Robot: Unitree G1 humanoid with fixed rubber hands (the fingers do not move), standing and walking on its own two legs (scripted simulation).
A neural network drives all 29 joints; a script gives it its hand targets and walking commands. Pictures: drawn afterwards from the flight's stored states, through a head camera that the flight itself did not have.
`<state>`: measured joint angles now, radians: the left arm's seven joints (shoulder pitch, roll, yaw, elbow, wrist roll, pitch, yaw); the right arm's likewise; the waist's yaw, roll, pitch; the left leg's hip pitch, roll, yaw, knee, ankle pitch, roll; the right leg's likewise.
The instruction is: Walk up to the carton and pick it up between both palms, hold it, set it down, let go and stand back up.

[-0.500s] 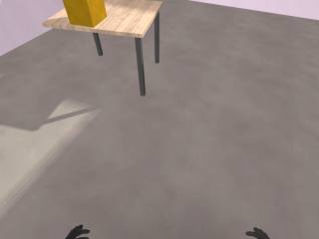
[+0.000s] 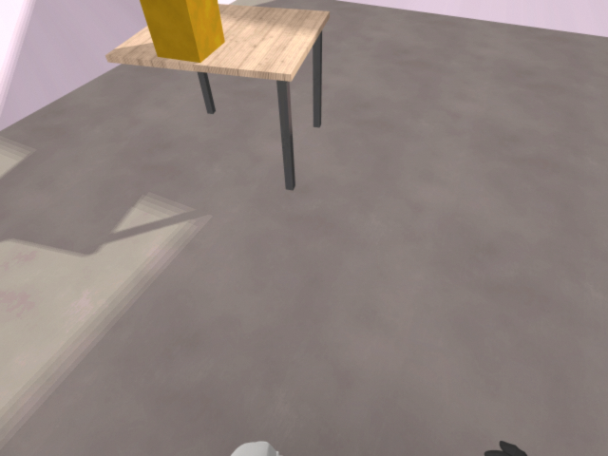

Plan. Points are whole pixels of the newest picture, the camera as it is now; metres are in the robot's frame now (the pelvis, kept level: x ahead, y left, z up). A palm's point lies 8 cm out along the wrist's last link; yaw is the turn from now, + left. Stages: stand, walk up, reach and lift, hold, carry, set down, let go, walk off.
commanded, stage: walk up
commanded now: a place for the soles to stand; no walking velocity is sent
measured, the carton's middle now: (184, 16) +1.62 +0.58 -0.04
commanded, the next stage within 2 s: none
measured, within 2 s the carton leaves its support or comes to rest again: neither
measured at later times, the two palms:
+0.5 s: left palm (117, 319) +0.34 +0.36 -0.09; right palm out of the picture +0.13 -0.16 -0.13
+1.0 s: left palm (87, 267) +0.47 +0.49 -0.13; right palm (357, 234) +0.56 -0.06 -0.11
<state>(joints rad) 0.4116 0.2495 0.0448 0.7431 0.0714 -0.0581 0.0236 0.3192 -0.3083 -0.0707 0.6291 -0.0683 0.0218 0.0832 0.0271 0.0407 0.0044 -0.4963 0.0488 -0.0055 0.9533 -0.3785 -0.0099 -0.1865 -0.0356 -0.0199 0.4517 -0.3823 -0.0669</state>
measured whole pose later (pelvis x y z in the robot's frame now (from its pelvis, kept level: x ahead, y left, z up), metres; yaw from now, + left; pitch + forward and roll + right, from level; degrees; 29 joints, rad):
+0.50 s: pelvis +0.18 +0.12 -0.01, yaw -6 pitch -2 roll +1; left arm 0.30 0.26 0.07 0.61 0.02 -0.03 -0.03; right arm 0.45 -0.31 -0.05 0.79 -0.05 -0.04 0.04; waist -0.10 0.00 0.04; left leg -0.08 0.02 0.16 0.46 -0.35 0.04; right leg -0.55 -0.05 -0.03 0.75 -0.23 -0.01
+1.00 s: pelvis +0.44 +0.21 -0.03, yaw -8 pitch -2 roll -2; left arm 0.51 0.29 0.07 0.70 0.06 -0.06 0.02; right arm 0.23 -0.31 -0.05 0.60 -0.05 -0.02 0.10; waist 0.05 0.05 0.04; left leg -0.46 0.12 0.04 0.64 -0.18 0.01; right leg -0.13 -0.13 0.01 0.63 -0.46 -0.02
